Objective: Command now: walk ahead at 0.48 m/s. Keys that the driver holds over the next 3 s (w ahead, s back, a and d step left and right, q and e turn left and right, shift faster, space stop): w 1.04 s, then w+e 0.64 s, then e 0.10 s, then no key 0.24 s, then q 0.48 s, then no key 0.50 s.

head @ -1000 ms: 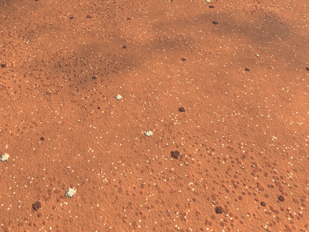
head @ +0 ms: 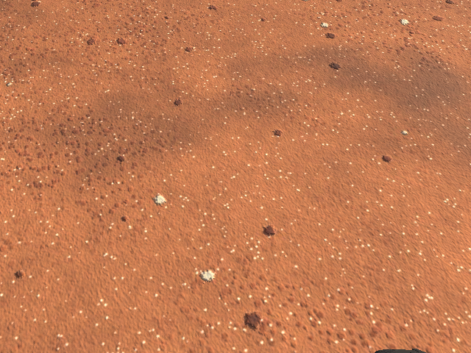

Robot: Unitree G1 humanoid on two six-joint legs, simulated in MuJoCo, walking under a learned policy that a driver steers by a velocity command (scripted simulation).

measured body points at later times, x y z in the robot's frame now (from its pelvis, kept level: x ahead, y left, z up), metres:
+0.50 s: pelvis +0.28 +0.00 +0.01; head +0.31 +0.00 +0.46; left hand +0.46 +0.21 -0.11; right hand +0.18 -0.22 -0.13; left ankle +0.15 +0.07 -0.72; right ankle +0.44 -0.11 -0.69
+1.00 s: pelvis +0.55 -0.03 +0.02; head +0.58 -0.03 +0.47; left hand +0.46 +0.20 -0.12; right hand +0.71 -0.25 -0.11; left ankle +0.71 +0.11 -0.68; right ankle +0.46 -0.09 -0.72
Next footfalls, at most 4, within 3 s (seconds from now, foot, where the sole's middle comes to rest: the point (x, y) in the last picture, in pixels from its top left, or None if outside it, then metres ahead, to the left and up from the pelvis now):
0.02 left None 0.19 0.07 -0.76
0.58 right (294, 334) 0.50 -0.10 -0.76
1.14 left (236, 234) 0.80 0.08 -0.76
1.70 right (302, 178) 1.04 -0.13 -0.76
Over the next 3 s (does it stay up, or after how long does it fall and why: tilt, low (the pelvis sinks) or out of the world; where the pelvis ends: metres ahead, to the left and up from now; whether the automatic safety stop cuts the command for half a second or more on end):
stays up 1.07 -0.12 0.02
